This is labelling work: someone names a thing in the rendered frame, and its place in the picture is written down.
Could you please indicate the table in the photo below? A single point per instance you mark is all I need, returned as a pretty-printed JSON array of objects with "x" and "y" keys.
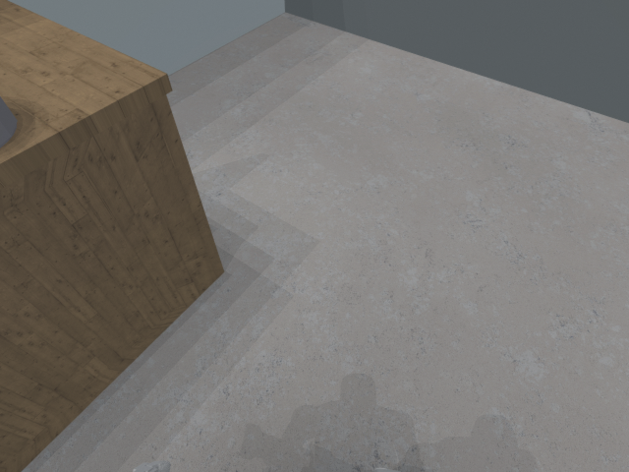
[{"x": 104, "y": 241}]

